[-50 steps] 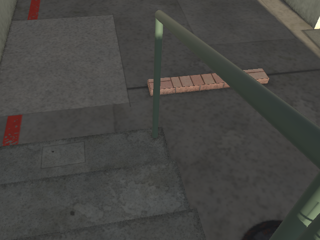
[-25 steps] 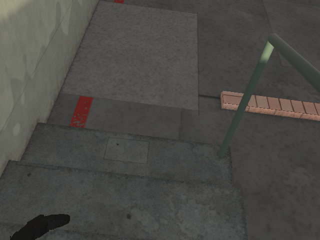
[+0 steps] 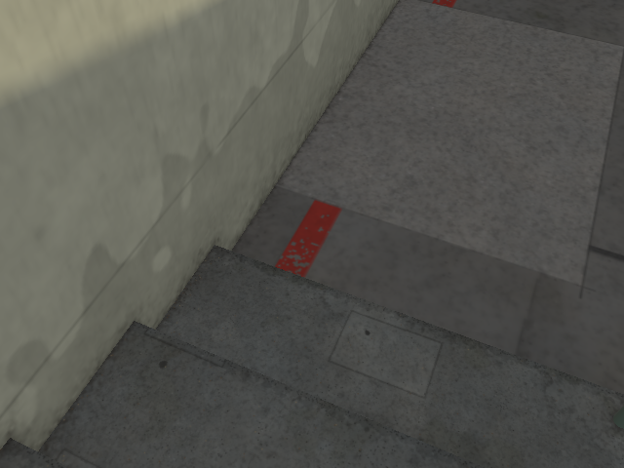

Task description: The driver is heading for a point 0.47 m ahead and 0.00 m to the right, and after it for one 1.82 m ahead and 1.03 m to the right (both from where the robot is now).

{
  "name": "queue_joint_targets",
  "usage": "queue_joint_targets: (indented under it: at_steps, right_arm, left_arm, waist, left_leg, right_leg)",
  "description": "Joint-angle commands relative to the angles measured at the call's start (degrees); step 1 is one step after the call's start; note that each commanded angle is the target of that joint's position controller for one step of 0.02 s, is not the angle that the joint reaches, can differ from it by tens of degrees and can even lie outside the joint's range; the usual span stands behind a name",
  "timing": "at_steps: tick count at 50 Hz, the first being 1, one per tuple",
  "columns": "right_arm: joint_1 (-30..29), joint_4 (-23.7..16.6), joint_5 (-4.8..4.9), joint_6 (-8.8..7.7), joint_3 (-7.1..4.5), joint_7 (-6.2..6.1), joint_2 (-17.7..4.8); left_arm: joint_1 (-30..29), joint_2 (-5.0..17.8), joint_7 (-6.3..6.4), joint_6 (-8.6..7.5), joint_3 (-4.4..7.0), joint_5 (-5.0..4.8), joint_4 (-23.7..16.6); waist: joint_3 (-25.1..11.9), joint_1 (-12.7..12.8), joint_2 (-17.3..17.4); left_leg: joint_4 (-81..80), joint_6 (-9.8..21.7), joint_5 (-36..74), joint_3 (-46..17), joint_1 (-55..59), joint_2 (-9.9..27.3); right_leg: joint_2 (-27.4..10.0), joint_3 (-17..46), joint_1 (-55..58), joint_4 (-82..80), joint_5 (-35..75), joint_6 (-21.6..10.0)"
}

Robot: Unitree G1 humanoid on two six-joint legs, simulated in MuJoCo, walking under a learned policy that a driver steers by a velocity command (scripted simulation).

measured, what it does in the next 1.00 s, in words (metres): goes down: left foot, then right foot 0.13 m lower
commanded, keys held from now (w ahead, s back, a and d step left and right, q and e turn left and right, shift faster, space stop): w+q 0.22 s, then w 0.12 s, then w+e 0.08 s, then e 0.58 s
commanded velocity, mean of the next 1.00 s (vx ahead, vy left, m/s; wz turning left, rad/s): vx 0.32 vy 0.00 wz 0.01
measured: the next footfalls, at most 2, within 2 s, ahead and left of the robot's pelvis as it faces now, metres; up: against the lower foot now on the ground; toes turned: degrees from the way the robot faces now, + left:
left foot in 0.32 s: +0.27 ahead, +0.15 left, +0.00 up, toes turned +9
right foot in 0.70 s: +0.54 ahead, -0.06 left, -0.13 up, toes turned +8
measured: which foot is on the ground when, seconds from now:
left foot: up 0.00-0.30, down 0.32-0.70, up 0.72-1.00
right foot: down 0.00-0.30, up 0.32-0.68, down 0.70-1.00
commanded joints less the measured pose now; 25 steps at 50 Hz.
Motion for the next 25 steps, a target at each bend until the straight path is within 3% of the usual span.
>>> queue_joint_targets:
  at_steps: [1,2,3,4,5,6,7,8,9,10,12,13,14,15,16,17,18,19,20,21,22,23,24,25]
  right_arm:
    - [1.2,-6.9,-1.05,-0.07,-1.72,-0.03,-4.7]
    - [-1.5,-8.3,-1.72,-0.78,-1.8,0.4,-6.1]
    - [-5.2,-8.7,-2.87,-2.04,-1.82,0.9,-4.9]
    - [-5.7,-8.4,-3.07,-2.83,-1.25,1.27,-2.9]
    - [-6.0,-9.0,-3.16,-3.19,-0.57,2.12,-1.0]
    - [-6.2,-8.5,-1.88,-3.53,-0.17,2.92,-0.6]
    - [-7.3,-8.9,-0.76,-3.07,-0.19,3.4,-1.8]
    - [-6.3,-9.2,0.02,-3.09,-1.02,3.97,-4.0]
    - [-6.6,-9.2,-0.38,-3.25,-1.76,4.21,-6.2]
    - [-8.9,-10.2,-0.9,-3.26,-2.03,4.85,-7.2]
    - [-13.8,-12.8,-1.63,-3.27,-1.94,5.65,-6.8]
    - [-14.5,-14.6,-1.36,-2.96,-2.1,5.7,-7.7]
    - [-11.4,-14.7,-1.01,-2.84,-2.39,5.75,-8.1]
    - [-2.8,-12.6,-0.59,-3.14,-3.45,5.8,-10.1]
    - [11.6,-8.2,-0.45,-3.38,-4.76,5.3,-12.5]
    - [10.9,-7.5,1.15,-2.89,-4.76,4.5,-16.5]
    - [10.9,-8.9,0.61,-2.86,-3.28,4.87,-13.1]
    - [8.7,-8.4,0.89,-2.76,-2.73,5.18,-11.1]
    - [4.5,-8.4,1.44,-3.0,-2.81,5.29,-11.8]
    - [1.3,-8.7,0.69,-3.14,-2.29,5.05,-10.5]
    - [-2.1,-9.0,-0.83,-3.63,-1.92,4.27,-10.1]
    - [-3.0,-8.8,-2.44,-4.74,-2.08,3.79,-11.6]
    - [-3.4,-8.0,-2.75,-5.74,-2.04,2.43,-11.5]
    - [-4.0,-6.8,-2.14,-6.16,-1.84,1.13,-11.2]
  left_arm:
    - [-2.7,6.9,0.64,-2.48,1.55,-1.0,-4.0]
    - [-6.1,7.3,1.15,-2.85,1.25,-1.39,-4.5]
    - [-5.1,7.2,1.54,-3.01,1.03,-0.58,-3.6]
    - [-3.3,8.0,1.81,-2.85,0.74,-0.21,-2.9]
    - [-2.4,9.6,1.95,-2.34,0.86,-0.46,-1.8]
    - [-1.9,10.0,2.08,-1.65,1.12,-1.03,-1.0]
    - [-0.4,10.8,2.53,-0.59,1.37,-2.24,-0.7]
    - [1.2,12.3,2.57,0.09,1.89,-1.53,0.4]
    - [1.3,13.0,2.55,0.65,2.07,-1.46,-0.1]
    - [1.6,13.2,2.51,1.16,2.11,-0.85,0.0]
    - [4.9,12.9,2.64,2.38,1.7,-0.59,0.3]
    - [5.2,13.3,2.73,2.57,1.44,-0.83,0.2]
    - [3.4,15.0,2.59,2.37,1.68,-0.64,-0.4]
    - [0.5,15.9,2.21,2.17,1.67,-0.4,-1.5]
    - [-4.6,16.2,1.98,1.42,1.42,-0.48,-2.8]
    - [5.8,9.8,0.23,-0.67,-0.45,1.36,-1.5]
    - [9.9,10.4,-1.48,-2.12,-1.11,-1.08,-0.7]
    - [2.3,13.9,-1.77,-2.24,-0.11,-3.25,-3.2]
    - [-2.6,13.7,-1.8,-1.48,-0.18,-2.74,-5.9]
    - [-2.7,12.9,-1.87,-0.48,-0.39,-2.21,-5.3]
    - [-3.1,11.6,-1.99,0.59,-0.76,-1.7,-5.1]
    - [-2.3,11.8,-1.9,1.34,-0.22,-0.97,-4.3]
    - [-3.6,11.6,-1.63,2.21,0.08,-0.97,-5.1]
    - [-3.2,10.1,-1.54,2.55,-0.4,0.08,-6.2]
  waist:
    - [2.0,-1.3,-0.4]
    - [5.1,-1.7,-1.5]
    - [4.4,0.8,-2.6]
    - [2.1,1.6,-4.8]
    - [-0.1,2.0,-7.2]
    - [-1.8,2.5,-8.0]
    - [-2.4,3.6,-6.6]
    - [-2.8,3.6,-5.9]
    - [-1.9,3.9,-2.7]
    - [-0.6,4.6,-1.7]
    - [1.6,6.0,-2.6]
    - [2.4,5.5,-4.3]
    - [1.4,2.9,-5.8]
    - [-1.7,-1.3,-6.0]
    - [-6.8,-9.5,-2.9]
    - [-8.5,-3.0,14.8]
    - [-15.6,-1.8,15.3]
    - [-8.9,-3.9,9.0]
    - [-4.9,-1.4,3.3]
    - [-3.5,0.3,-2.1]
    - [-1.3,1.5,-2.9]
    - [-0.6,2.2,-5.0]
    - [1.1,3.0,-2.8]
    - [0.5,4.1,1.6]
  left_leg:
    - [-13.3,2.9,10.8,-4.0,-12.9,8.4]
    - [-33.7,3.0,18.6,-1.5,-2.8,7.7]
    - [-43.6,2.2,28.7,2.9,4.1,6.6]
    - [-49.5,1.8,31.9,4.8,7.5,6.3]
    - [-53.4,1.8,33.0,5.4,9.1,6.4]
    - [-55.4,2.0,33.5,4.9,8.1,7.0]
    - [-57.6,2.1,32.7,4.2,4.4,6.9]
    - [-53.9,3.0,34.2,1.4,-1.0,8.3]
    - [-52.9,3.7,35.4,1.3,-5.0,7.6]
    - [-54.3,4.6,34.1,2.1,-6.6,7.4]
    - [-53.6,5.8,26.2,6.1,-5.9,5.1]
    - [-55.0,6.2,20.2,7.6,-1.4,3.7]
    - [-56.5,7.1,16.4,10.0,6.2,2.2]
    - [-58.8,8.5,15.1,10.5,20.0,0.7]
    - [-68.8,11.2,26.7,9.1,37.5,0.4]
    - [-71.3,19.8,44.5,-10.3,50.8,13.6]
    - [-73.9,26.9,43.2,-25.0,53.2,20.3]
    - [-77.8,24.2,37.1,-23.3,47.7,19.9]
    - [-80.0,21.6,28.7,-22.3,39.7,19.7]
    - [-80.1,20.1,21.0,-19.5,33.2,19.8]
    - [-79.5,19.3,21.8,-17.7,24.6,20.4]
    - [-78.1,18.7,22.3,-14.9,18.7,19.4]
    - [-78.0,16.3,16.5,-11.0,14.6,17.6]
    - [-77.2,14.1,15.1,-5.8,10.2,14.9]
  right_leg:
    - [-19.3,15.1,3.6,-12.8,21.9,-6.7]
    - [-13.0,4.8,-7.6,-17.1,23.4,-3.9]
    - [-10.2,1.1,-10.8,-17.1,28.6,-3.2]
    - [-10.6,0.5,-8.2,-16.9,35.8,-3.4]
    - [-12.1,0.7,-4.3,-16.8,41.0,-3.7]
    - [-13.9,1.7,1.2,-15.7,44.9,-3.6]
    - [-15.4,2.1,8.6,-14.5,46.2,-3.9]
    - [-19.2,3.6,15.6,-12.2,50.2,-4.7]
    - [-19.5,2.6,19.8,-10.4,49.8,-5.0]
    - [-19.2,1.4,21.0,-8.7,47.7,-4.5]
    - [-19.4,-0.1,21.5,-4.9,55.0,-3.4]
    - [-18.5,-1.3,19.4,-2.9,62.7,-3.5]
    - [-17.9,-2.8,15.7,1.1,68.9,-3.5]
    - [-17.0,-3.2,9.0,10.5,70.1,-4.0]
    - [-13.1,-4.2,0.1,29.0,59.7,-2.8]
    - [-4.2,-4.5,-18.6,51.4,-10.9,1.1]
    - [-3.2,5.1,-26.6,56.9,-24.1,2.2]
    - [-5.6,6.7,-31.1,51.3,-21.7,2.8]
    - [-7.5,6.3,-30.6,45.1,-17.9,3.2]
    - [-9.3,6.2,-27.8,38.9,-16.5,3.0]
    - [-9.7,6.0,-23.7,34.2,-16.3,3.1]
    - [-8.7,6.6,-21.2,33.4,-5.7,2.6]
    - [-8.8,9.1,-20.9,28.0,4.5,2.6]
    - [-8.1,8.2,-17.5,21.2,15.8,2.6]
